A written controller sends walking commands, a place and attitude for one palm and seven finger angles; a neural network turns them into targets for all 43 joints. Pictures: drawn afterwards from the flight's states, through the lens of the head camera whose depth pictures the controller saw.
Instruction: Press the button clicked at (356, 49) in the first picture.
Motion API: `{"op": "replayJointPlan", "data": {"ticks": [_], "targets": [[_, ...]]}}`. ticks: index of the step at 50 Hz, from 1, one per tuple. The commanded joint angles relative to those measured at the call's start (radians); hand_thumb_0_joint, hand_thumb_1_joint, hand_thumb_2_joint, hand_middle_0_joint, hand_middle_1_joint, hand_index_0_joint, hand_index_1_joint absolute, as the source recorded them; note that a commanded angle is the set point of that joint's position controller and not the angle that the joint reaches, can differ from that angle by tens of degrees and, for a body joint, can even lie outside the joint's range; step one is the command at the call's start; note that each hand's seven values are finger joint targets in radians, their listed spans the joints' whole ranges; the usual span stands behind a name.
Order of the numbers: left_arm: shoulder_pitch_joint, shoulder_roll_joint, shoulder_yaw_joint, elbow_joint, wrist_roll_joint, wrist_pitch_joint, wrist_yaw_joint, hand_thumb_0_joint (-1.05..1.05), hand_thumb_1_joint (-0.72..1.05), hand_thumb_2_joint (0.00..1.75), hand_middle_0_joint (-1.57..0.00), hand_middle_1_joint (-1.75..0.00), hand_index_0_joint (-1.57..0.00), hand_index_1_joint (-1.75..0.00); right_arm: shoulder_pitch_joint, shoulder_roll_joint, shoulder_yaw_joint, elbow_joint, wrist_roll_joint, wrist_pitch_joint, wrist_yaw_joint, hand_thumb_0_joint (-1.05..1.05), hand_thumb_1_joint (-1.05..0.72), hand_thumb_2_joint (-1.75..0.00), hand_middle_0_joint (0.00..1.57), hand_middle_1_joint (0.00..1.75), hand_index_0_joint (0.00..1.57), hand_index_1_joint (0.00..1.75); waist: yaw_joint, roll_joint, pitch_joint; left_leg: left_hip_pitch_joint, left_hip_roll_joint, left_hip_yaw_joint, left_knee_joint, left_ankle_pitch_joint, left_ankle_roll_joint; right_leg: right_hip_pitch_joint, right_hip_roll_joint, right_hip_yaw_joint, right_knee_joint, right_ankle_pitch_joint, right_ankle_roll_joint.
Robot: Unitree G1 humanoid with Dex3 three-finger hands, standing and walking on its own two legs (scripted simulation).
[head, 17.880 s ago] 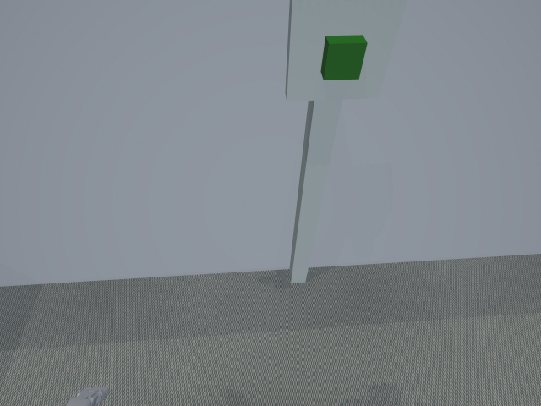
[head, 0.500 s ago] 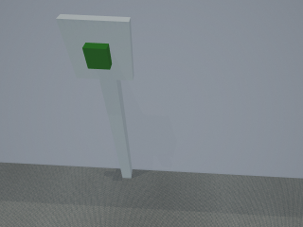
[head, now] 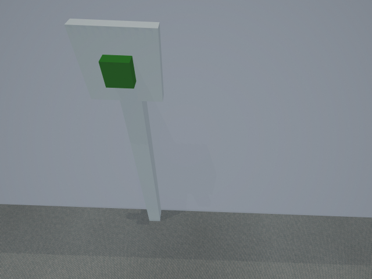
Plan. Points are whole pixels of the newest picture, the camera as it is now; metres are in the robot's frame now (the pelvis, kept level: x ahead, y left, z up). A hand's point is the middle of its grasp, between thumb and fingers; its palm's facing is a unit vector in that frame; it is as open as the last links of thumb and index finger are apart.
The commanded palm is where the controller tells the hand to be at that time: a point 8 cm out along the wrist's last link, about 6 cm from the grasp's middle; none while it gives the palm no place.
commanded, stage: raise the hand and make a fist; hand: left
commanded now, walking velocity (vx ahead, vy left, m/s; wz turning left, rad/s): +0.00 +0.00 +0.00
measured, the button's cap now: (119, 71) +0.49 +0.19 +0.20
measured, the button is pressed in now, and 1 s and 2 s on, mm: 0 0 0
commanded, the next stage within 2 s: none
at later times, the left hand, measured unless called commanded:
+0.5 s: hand out of the picture +0.13 +0.15 -0.01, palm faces +0.09 -1.00 +0.00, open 5.3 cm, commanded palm +0.11 +0.22 +0.01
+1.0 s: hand (88, 238) +0.17 +0.18 +0.08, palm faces +0.07 -1.00 -0.06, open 3.0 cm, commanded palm +0.14 +0.23 +0.09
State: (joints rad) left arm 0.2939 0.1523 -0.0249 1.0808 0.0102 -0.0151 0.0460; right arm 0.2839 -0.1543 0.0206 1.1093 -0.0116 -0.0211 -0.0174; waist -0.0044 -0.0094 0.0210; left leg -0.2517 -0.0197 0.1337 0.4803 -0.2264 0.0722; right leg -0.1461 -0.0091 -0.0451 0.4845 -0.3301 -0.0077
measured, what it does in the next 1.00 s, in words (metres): stands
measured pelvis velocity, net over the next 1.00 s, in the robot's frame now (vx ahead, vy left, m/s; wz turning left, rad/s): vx -0.02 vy -0.03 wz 0.06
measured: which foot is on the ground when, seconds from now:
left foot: down 0.00-1.00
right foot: down 0.00-1.00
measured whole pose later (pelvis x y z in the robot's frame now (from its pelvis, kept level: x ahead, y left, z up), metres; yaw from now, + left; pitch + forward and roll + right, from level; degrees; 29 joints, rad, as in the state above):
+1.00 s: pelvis -0.02 -0.03 -0.02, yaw +3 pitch +4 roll -1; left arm 0.45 0.27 0.23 -0.17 -0.34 -0.21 -0.29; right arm 0.31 -0.26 0.00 0.62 0.06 -0.24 -0.06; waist 0.00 0.05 -0.08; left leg -0.50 0.02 0.05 0.74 -0.31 0.03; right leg -0.36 0.04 -0.09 0.72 -0.42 -0.04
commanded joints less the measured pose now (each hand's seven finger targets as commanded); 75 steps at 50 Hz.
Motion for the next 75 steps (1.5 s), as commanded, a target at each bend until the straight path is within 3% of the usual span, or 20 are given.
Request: {"op": "replayJointPlan", "data": {"ticks": [1,3,4,5,6,7,8,10,13,16,19,22,26,28,34,41,44,46,55,75], "targets": [[0.091,0.087,0.018,-0.011,0.004,-0.011,0.001,0.0,0.9,0.9,-0.2,-0.3,-0.2,-0.3,0.048,-0.095,-0.019,-0.023,-0.001,-0.015,-0.01,0.0,-0.9,-0.9,0.2,0.3,0.2,0.3,0.009,0.007,0.016,0.073,0.144,-0.168,-0.103,0.167,-0.007,-0.068,-0.084,0.083,-0.092,0.15,-0.033],[0.139,0.097,0.016,0.004,0.018,-0.022,0.034,0.0,0.9,0.9,-0.2,-0.3,-0.2,-0.3,-0.033,-0.134,-0.024,-0.098,0.008,-0.014,-0.005,0.0,-0.9,-0.9,0.2,0.3,0.2,0.3,0.027,-0.007,0.091,0.01,0.158,-0.16,0.078,0.276,-0.032,-0.131,-0.123,0.135,-0.142,0.346,-0.017],[-0.56,0.345,0.155,-1.586,-0.186,-0.209,0.041,0.0,0.9,0.9,-0.23,-0.33,-0.23,-0.33,0.018,-0.297,-0.071,-0.461,0.055,-0.151,-0.04,0.0,-0.9,-0.9,0.2,0.3,0.2,0.3,-0.116,0.163,-0.451,0.33,0.047,-0.175,-0.022,0.315,-0.052,-0.093,-0.026,0.013,-0.019,0.356,-0.027],[-0.172,0.291,0.143,-1.439,-0.114,-0.175,0.086,0.0,0.9,0.9,-0.25,-0.36,-0.25,-0.36,-0.06,-0.208,-0.026,-0.399,0.051,-0.253,-0.067,0.0,-0.9,-0.9,0.2,0.3,0.2,0.3,-0.003,0.329,-0.497,0.439,0.12,-0.208,-0.061,0.433,-0.078,-0.134,0.001,-0.001,0.1,0.183,-0.041],[0.124,0.077,0.006,-1.24,-0.124,-0.039,0.122,0.0,0.9,0.9,-0.28,-0.39,-0.28,-0.39,-0.069,-0.158,-0.04,-0.377,0.061,-0.28,-0.06,0.0,-0.9,-0.9,0.2,0.3,0.2,0.3,-0.029,0.304,-0.333,0.296,0.124,-0.237,-0.116,0.342,-0.115,-0.23,0.002,-0.025,0.158,0.033,-0.023],[0.165,-0.062,-0.074,-1.188,-0.157,0.002,0.109,0.0,0.9,0.9,-0.31,-0.42,-0.31,-0.42,-0.031,-0.157,-0.04,-0.366,0.068,-0.288,-0.052,0.0,-0.9,-0.9,0.2,0.3,0.2,0.3,-0.034,0.209,-0.151,0.194,0.111,-0.244,-0.128,0.254,-0.103,-0.281,0.001,-0.027,0.167,-0.008,-0.013],[0.074,-0.018,-0.057,-1.284,-0.172,-0.036,0.094,0.0,0.9,0.9,-0.34,-0.45,-0.34,-0.45,-0.055,-0.196,-0.057,-0.425,0.066,-0.301,-0.05,0.0,-0.9,-0.9,0.2,0.3,0.2,0.3,-0.045,0.136,-0.06,0.108,0.103,-0.241,-0.088,0.131,-0.086,-0.302,0.002,-0.037,0.114,-0.025,-0.013],[0.14,0.021,0.009,-1.209,-0.165,-0.127,0.054,0.0,0.9,0.9,-0.39,-0.51,-0.39,-0.51,-0.063,-0.225,-0.075,-0.476,0.034,-0.304,-0.043,0.0,-0.9,-0.9,0.2,0.3,0.2,0.3,-0.067,-0.07,-0.053,-0.005,0.068,-0.236,0.026,-0.01,-0.064,-0.353,0.017,-0.058,0.048,0.018,-0.014],[0.399,-0.044,0.043,-1.025,-0.202,-0.297,-0.104,0.0,0.9,0.9,-0.47,-0.6,-0.47,-0.6,-0.123,-0.222,-0.103,-0.551,0.019,-0.27,-0.009,0.0,-0.9,-0.9,0.2,0.3,0.2,0.3,0.009,-0.282,-0.102,-0.154,0.051,-0.179,0.19,0.118,-0.076,-0.431,0.039,-0.082,0.178,0.076,-0.012],[0.416,0.074,0.172,-1.014,-0.242,-0.498,-0.299,0.0,0.9,0.9,-0.56,-0.69,-0.56,-0.69,-0.172,-0.226,-0.129,-0.616,0.025,-0.232,0.032,0.0,-0.9,-0.9,0.2,0.3,0.2,0.3,0.05,-0.131,-0.131,-0.29,0.029,-0.144,0.304,0.065,-0.091,-0.477,0.018,-0.036,0.296,0.095,-0.03],[0.347,0.18,0.262,-1.207,-0.259,-0.474,-0.333,0.0,0.9,0.9,-0.64,-0.78,-0.64,-0.78,-0.217,-0.215,-0.118,-0.743,0.042,-0.195,0.016,0.0,-0.9,-0.9,0.2,0.3,0.2,0.3,0.075,0.035,-0.263,-0.281,0.015,-0.107,0.324,0.032,-0.061,-0.433,0.014,-0.002,0.323,0.083,-0.03],[0.213,0.185,0.27,-1.402,-0.295,-0.431,-0.284,0.0,0.9,0.9,-0.72,-0.87,-0.72,-0.87,-0.186,-0.192,-0.103,-0.787,0.045,-0.162,-0.014,0.0,-0.9,-0.9,0.2,0.3,0.2,0.3,0.036,0.077,-0.277,-0.275,0.021,-0.123,0.339,-0.035,-0.044,-0.446,0.021,0.046,0.274,0.013,-0.014],[-0.003,0.182,0.195,-1.559,-0.29,-0.499,-0.248,0.0,0.9,0.9,-0.83,-0.99,-0.83,-0.99,-0.117,-0.187,-0.071,-0.771,0.035,-0.171,-0.041,0.0,-0.9,-0.9,0.2,0.3,0.2,0.3,-0.06,0.07,-0.217,-0.275,0.041,-0.161,0.38,-0.101,-0.028,-0.527,0.024,0.087,0.22,-0.103,0.002],[-0.024,0.195,0.179,-1.499,-0.293,-0.516,-0.283,0.0,0.9,0.9,-0.89,-1.05,-0.89,-1.05,-0.113,-0.197,-0.061,-0.743,0.041,-0.192,-0.051,0.0,-0.9,-0.9,0.2,0.3,0.2,0.3,-0.077,0.083,-0.171,-0.29,0.04,-0.167,0.398,-0.136,-0.027,-0.543,0.013,0.126,0.171,-0.182,0.005],[0.023,0.276,0.264,-1.346,-0.333,-0.337,-0.39,0.0,0.9,0.9,-1.05,-1.23,-1.05,-1.23,-0.139,-0.212,-0.041,-0.715,0.067,-0.224,-0.071,0.0,-0.9,-0.9,0.2,0.3,0.2,0.3,-0.015,0.048,-0.208,-0.274,0.036,-0.173,0.347,-0.106,-0.027,-0.379,-0.036,0.191,0.072,-0.163,0.039],[0.119,0.279,0.387,-1.387,-0.373,-0.254,-0.323,0.0,0.9,0.9,-1.24,-1.44,-1.24,-1.44,-0.165,-0.184,-0.046,-0.696,0.063,-0.257,-0.063,0.0,-0.9,-0.9,0.2,0.3,0.2,0.3,0.051,-0.062,-0.233,-0.185,0.039,-0.181,0.245,0.05,-0.035,-0.227,-0.034,0.123,0.084,0.167,0.063],[0.139,0.24,0.346,-1.426,-0.365,-0.267,-0.328,0.0,0.9,0.9,-1.3,-1.5,-1.3,-1.5,-0.14,-0.19,-0.049,-0.689,0.066,-0.277,-0.05,0.0,-0.9,-0.9,0.2,0.3,0.2,0.3,0.042,-0.007,-0.227,-0.128,0.034,-0.165,0.213,0.101,-0.033,-0.233,-0.022,0.082,0.097,0.284,0.061],[0.128,0.24,0.333,-1.411,-0.363,-0.26,-0.334,0.0,0.9,0.9,-1.3,-1.5,-1.3,-1.5,-0.139,-0.2,-0.052,-0.681,0.07,-0.287,-0.05,0.0,-0.9,-0.9,0.2,0.3,0.2,0.3,0.029,-0.051,-0.182,-0.119,0.036,-0.166,0.205,0.088,-0.029,-0.253,-0.016,0.083,0.076,0.251,0.068],[0.023,0.274,0.341,-1.57,-0.348,-0.215,-0.302,0.0,0.9,0.9,-1.3,-1.5,-1.3,-1.5,-0.133,-0.209,-0.042,-0.671,0.074,-0.328,-0.053,0.0,-0.9,-0.9,0.2,0.3,0.2,0.3,0.032,0.083,-0.2,0.039,0.044,-0.174,0.096,0.102,-0.029,-0.242,0.024,-0.019,0.056,0.163,-0.002],[-0.351,0.376,0.407,-1.589,-0.363,0.13,-0.342,0.0,0.9,0.9,-1.3,-1.5,-1.3,-1.5,-0.246,-0.203,0.026,-0.679,0.088,-0.271,-0.077,0.0,-0.9,-0.9,0.2,0.3,0.2,0.3,0.057,0.102,-0.138,0.173,0.043,-0.23,-0.081,-0.01,-0.044,-0.136,0.029,-0.033,-0.08,0.084,-0.016]]}}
